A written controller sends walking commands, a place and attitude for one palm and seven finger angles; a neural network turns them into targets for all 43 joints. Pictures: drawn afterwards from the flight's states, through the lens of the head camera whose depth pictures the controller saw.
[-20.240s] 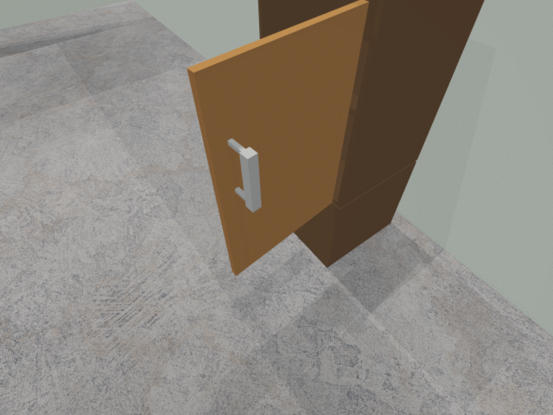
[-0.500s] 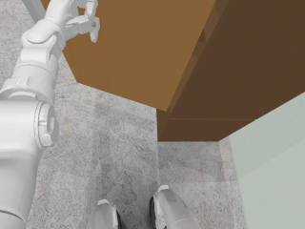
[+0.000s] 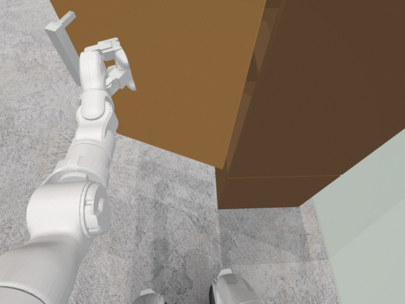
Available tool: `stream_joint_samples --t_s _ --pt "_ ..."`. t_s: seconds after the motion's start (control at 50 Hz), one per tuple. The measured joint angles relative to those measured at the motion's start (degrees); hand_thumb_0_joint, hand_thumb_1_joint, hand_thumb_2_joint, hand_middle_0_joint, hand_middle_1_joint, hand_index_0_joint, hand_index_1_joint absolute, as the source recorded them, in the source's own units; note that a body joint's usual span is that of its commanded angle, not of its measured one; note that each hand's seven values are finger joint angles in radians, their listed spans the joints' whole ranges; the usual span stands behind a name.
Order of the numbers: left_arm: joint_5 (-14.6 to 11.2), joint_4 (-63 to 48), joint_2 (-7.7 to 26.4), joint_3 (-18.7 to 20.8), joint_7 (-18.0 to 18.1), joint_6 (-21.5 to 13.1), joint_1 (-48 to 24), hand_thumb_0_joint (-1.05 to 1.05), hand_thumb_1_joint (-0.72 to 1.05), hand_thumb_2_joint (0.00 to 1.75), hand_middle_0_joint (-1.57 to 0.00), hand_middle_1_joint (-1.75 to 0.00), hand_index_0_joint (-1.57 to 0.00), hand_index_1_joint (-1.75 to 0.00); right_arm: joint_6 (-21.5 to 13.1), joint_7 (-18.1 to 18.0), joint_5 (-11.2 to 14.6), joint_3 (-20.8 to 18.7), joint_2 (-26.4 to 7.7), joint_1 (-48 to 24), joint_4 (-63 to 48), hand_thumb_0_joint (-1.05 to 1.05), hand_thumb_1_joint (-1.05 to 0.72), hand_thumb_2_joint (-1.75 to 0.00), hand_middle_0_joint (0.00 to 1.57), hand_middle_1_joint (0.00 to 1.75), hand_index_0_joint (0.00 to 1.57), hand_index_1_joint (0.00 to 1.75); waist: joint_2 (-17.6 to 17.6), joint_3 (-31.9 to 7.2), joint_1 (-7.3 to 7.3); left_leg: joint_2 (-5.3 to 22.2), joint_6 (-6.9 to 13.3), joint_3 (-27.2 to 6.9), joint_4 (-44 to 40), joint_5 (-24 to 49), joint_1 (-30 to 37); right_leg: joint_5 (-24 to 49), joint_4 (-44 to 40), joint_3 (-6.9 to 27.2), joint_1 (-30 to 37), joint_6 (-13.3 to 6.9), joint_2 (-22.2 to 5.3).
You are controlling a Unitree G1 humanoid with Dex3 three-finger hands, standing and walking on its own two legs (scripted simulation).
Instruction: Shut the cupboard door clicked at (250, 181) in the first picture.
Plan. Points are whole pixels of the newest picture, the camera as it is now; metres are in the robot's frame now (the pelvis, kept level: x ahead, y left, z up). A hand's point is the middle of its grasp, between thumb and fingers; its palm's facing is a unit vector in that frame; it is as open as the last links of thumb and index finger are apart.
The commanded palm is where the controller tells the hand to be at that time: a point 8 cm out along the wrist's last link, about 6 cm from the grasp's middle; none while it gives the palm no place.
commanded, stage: pull the fist back off the door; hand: left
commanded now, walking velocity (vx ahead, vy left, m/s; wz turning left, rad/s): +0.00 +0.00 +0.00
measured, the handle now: (76, 51) +0.64 +0.17 +0.09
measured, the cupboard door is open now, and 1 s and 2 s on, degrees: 68 68 68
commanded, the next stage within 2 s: draw the hand back to the body in 0.38 s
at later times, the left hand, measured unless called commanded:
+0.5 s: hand (133, 100) +0.49 +0.06 +0.09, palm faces -0.04 -1.00 -0.03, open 3.1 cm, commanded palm +0.45 +0.12 +0.10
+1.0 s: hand (64, 147) +0.36 +0.14 +0.15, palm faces -0.05 -1.00 -0.04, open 3.1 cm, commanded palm +0.32 +0.20 +0.15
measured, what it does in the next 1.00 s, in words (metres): stands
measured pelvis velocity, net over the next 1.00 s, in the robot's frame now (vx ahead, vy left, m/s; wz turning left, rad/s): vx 0.01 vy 0.01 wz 0.03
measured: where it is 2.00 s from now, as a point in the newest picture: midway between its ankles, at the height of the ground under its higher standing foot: outside the picture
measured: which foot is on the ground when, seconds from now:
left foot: down 0.00-1.00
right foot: down 0.00-1.00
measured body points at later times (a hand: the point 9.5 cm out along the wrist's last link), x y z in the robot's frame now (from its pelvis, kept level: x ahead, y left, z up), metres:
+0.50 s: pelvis +0.00 +0.01 +0.00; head +0.09 +0.00 +0.44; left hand +0.48 +0.11 +0.10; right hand +0.05 -0.25 -0.12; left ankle -0.01 +0.13 -0.68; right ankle +0.02 -0.10 -0.68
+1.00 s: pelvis +0.01 +0.01 +0.04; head +0.02 +0.00 +0.49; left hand +0.36 +0.20 +0.16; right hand +0.15 -0.25 -0.06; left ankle -0.01 +0.13 -0.68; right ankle +0.02 -0.10 -0.68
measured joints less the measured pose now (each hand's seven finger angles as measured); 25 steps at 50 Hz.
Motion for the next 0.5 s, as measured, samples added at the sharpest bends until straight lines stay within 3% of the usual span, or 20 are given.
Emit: stream_joint_samples --t_s 0.04,0.1,0.18,0.24,0.36,0.44,0.5 --pt "0.22 -0.47 -0.49 -1.66 -0.49 -1.5 1.8 0.02 0.9 0.9 -1.3 -1.5 -1.3 -1.5 0.26 0.21 0.25 -0.41 -0.53 0.02 0.28 0.01 -0.91 -0.9 0.2 0.3 0.2 0.3 -0.25 -0.36 0.83 -0.07 -0.08 -0.05 -0.6 0.03 1.33 -0.11 -0.44 -0.05 1.31 -0.04 -0.04" --pt "-0.2 -0.45 -1.55 -4.07 -1.63 -1.08 4.39 0.02 0.9 0.9 -1.3 -1.5 -1.3 -1.5 1.2 0.33 0.96 -0.98 -1.16 -0.72 0.48 0.01 -0.91 -0.9 0.2 0.3 0.2 0.3 -0.82 -0.33 1.99 -0.26 -0.13 -0.35 -1.42 0.2 3.15 -0.14 -1.2 -0.34 3.27 -0.07 -0.19" --pt "-2.74 -2.3 -4.23 -6.25 -2.14 -0.18 8.83 0.01 0.9 0.9 -1.3 -1.5 -1.3 -1.5 1.64 -0.24 1.62 -1.67 -1.73 -2.65 0.03 0.01 -0.91 -0.9 0.2 0.3 0.2 0.29 -1.55 0.51 3.3 -0.57 -0.08 -0.8 -2.35 0.69 4.83 0.18 -2.22 -0.77 5.24 -0.02 -0.46" --pt "-3.75 -5.54 -6.36 -7.51 -1.5 -2.54 11.84 0.02 0.9 0.9 -1.3 -1.5 -1.3 -1.5 0.84 -0.93 1.73 -2.08 -1.87 -4.81 -0.02 0.01 -0.91 -0.9 0.2 0.3 0.2 0.29 -2.01 1.24 3.93 -0.81 0.0 -1.05 -2.03 0.72 4.94 0.16 -2.0 -1.0 5.54 0.08 -0.71" --pt "-1.64 -9.36 -7.82 -11.41 0.06 -6.72 12.46 0.02 0.9 0.9 -1.31 -1.5 -1.3 -1.5 -0.26 -1.6 1.74 -2.32 -1.22 -9.16 0.96 0.01 -0.91 -0.9 0.2 0.3 0.2 0.29 -2.11 0.91 4.43 -1.38 0.25 -1.1 0.37 -0.29 3.67 -1.05 0.68 -0.97 4.24 0.39 -1.38" --pt "-0.8 -4.91 -7.64 -11.97 0.8 -3.11 8.95 0.02 0.9 0.9 -1.31 -1.5 -1.31 -1.5 0.58 -1.76 2.08 -1.35 -0.36 -10.55 0.99 0.01 -0.91 -0.9 0.2 0.3 0.2 0.29 -1.42 0.43 4.19 -1.73 0.5 -0.98 0.49 -0.48 3.99 -1.38 1.03 -0.81 4.48 0.65 -1.73" --pt "-2.13 -2.43 -7.61 -9.51 1.18 -0.07 7.39 0.02 0.9 0.9 -1.31 -1.5 -1.31 -1.5 1.1 -1.91 2.16 -0.31 0.51 -10.39 0.38 0.01 -0.91 -0.9 0.2 0.3 0.2 0.29 -1.35 0.5 3.87 -1.78 0.6 -0.46 -0.61 -0.07 4.87 -0.98 0.27 -0.31 5.01 0.74 -1.71"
